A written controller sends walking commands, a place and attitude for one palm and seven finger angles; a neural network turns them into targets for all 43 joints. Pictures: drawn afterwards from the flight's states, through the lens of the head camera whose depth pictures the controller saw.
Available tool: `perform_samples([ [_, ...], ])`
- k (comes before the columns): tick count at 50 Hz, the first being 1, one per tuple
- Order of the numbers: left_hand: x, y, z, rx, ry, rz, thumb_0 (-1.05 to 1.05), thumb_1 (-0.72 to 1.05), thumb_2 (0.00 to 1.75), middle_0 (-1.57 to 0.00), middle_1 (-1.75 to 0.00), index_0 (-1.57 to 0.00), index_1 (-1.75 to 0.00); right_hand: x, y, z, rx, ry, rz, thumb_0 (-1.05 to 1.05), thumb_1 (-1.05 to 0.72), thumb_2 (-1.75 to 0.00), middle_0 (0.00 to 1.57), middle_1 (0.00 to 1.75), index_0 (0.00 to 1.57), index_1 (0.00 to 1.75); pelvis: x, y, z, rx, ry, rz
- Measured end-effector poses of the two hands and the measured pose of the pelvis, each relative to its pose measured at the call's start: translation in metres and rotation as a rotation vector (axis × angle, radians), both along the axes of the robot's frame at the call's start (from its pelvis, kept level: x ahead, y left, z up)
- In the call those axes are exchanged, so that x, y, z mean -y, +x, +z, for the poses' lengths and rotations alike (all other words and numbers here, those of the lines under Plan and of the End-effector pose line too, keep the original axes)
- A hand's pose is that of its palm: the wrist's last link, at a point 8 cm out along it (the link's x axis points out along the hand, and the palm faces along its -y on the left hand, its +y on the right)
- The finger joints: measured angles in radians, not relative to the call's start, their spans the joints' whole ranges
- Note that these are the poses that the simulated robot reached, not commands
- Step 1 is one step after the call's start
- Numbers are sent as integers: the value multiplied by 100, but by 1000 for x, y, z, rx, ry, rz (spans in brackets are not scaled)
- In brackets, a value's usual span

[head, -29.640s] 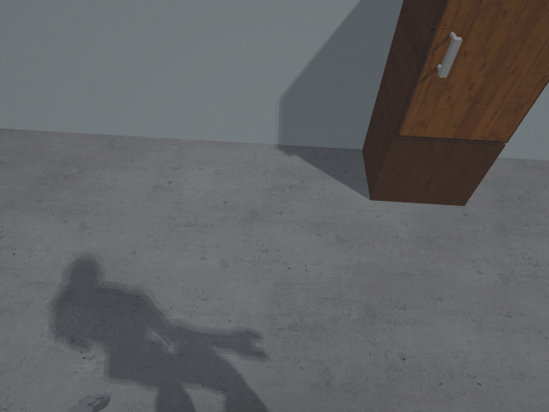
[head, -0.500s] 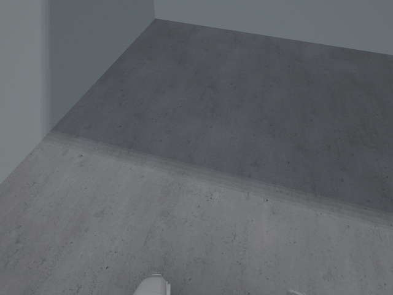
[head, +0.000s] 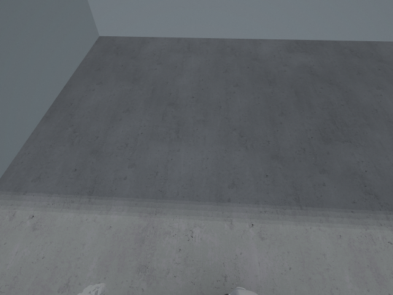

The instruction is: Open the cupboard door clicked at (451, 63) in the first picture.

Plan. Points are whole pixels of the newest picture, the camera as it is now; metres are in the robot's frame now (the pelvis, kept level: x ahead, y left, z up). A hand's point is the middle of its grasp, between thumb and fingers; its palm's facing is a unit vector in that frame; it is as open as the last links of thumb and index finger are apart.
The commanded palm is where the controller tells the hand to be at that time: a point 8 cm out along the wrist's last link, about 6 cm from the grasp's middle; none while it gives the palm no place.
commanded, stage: turn to face it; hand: left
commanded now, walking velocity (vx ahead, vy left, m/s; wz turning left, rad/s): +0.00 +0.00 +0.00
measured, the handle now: out of the picture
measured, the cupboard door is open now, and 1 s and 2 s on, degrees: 39 39 39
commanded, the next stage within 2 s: none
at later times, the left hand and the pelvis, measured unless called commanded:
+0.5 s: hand out of the picture +0.15 +0.20 -0.19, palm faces +0.26 -0.95 -0.20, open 7.3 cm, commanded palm none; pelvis +0.13 +0.00 -0.01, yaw +14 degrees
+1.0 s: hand out of the picture +0.13 +0.14 -0.15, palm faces +0.53 -0.81 -0.26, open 7.4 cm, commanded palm none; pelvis +0.18 -0.06 +0.01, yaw +32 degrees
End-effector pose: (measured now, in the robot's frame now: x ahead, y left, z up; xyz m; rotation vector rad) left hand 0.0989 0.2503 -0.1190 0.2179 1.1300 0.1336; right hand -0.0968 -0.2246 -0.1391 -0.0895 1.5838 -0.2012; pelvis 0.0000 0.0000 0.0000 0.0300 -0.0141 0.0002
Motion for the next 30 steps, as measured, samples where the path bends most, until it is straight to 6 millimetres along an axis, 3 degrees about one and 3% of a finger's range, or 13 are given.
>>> perform_samples([
  [2,8,29,-4,47,17,-11,1,91,90,-19,-30,-19,-29,7,7,-9,-42,15,-18,1,-91,-90,20,30,20,30,11,18,-9,1,3,-1],
  [4,18,43,-3,57,13,-7,0,91,90,-19,-30,-19,-29,13,27,-9,-43,14,-23,1,-91,-90,20,30,20,30,15,31,-7,12,-9,5],
  [9,42,48,-2,3,-31,40,0,91,90,-20,-30,-19,-29,21,113,1,83,-4,18,1,-91,-90,20,30,20,30,22,62,8,6,-22,50],
  [15,33,50,-9,-17,-50,154,-1,95,90,-20,-30,-20,-30,15,216,10,209,-8,143,1,-92,-90,20,30,20,30,21,94,10,-1,-37,124],
  [20,18,40,-35,-67,-83,249,-1,93,90,-20,-30,-20,-29,16,287,6,283,-58,261,2,-94,-90,20,30,20,30,5,120,-8,-1,-66,187],
  [24,7,32,-40,-136,-67,293,0,92,90,-20,-30,-20,-29,14,328,9,326,-82,325,1,-93,-90,20,30,20,30,3,129,-10,-23,-50,227],
  [30,3,37,-19,-119,-27,353,1,91,90,-20,-30,-19,-29,15,373,15,350,-60,412,1,-91,-90,20,30,20,30,14,141,1,-46,-50,281],
])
